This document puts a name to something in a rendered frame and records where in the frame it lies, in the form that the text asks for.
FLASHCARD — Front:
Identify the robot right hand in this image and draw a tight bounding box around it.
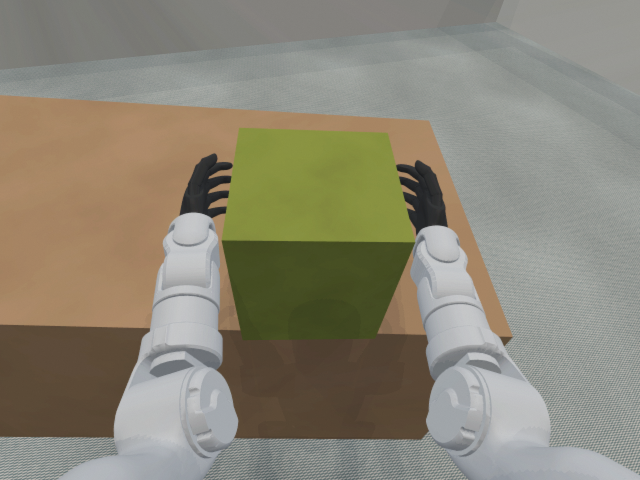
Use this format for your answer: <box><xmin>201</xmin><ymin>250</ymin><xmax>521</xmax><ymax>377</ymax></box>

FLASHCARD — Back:
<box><xmin>396</xmin><ymin>160</ymin><xmax>448</xmax><ymax>236</ymax></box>

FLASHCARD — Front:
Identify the left robot forearm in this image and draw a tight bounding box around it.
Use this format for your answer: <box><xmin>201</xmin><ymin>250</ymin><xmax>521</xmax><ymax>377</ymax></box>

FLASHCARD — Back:
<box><xmin>114</xmin><ymin>213</ymin><xmax>223</xmax><ymax>453</ymax></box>

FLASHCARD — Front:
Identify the carton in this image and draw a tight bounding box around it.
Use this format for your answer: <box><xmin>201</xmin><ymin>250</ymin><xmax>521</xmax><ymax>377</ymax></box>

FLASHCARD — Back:
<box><xmin>222</xmin><ymin>128</ymin><xmax>415</xmax><ymax>340</ymax></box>

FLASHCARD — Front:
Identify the right robot upper arm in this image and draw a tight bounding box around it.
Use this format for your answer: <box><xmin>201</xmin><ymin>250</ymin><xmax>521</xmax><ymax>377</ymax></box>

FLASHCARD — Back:
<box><xmin>426</xmin><ymin>364</ymin><xmax>640</xmax><ymax>480</ymax></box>

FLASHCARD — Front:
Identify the robot left hand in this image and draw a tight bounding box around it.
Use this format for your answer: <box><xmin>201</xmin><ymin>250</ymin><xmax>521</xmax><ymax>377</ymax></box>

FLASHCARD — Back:
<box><xmin>179</xmin><ymin>153</ymin><xmax>233</xmax><ymax>218</ymax></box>

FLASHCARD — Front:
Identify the left robot upper arm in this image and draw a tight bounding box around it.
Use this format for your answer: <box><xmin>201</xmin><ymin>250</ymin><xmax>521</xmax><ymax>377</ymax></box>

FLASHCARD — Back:
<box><xmin>57</xmin><ymin>366</ymin><xmax>238</xmax><ymax>480</ymax></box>

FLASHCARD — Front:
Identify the pedestal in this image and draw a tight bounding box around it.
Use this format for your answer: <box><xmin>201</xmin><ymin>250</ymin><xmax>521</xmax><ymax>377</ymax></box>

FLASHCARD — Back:
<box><xmin>0</xmin><ymin>95</ymin><xmax>513</xmax><ymax>440</ymax></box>

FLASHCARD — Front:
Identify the right robot forearm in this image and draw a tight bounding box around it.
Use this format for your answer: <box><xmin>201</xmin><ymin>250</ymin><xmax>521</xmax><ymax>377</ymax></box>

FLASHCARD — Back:
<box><xmin>410</xmin><ymin>226</ymin><xmax>551</xmax><ymax>434</ymax></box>

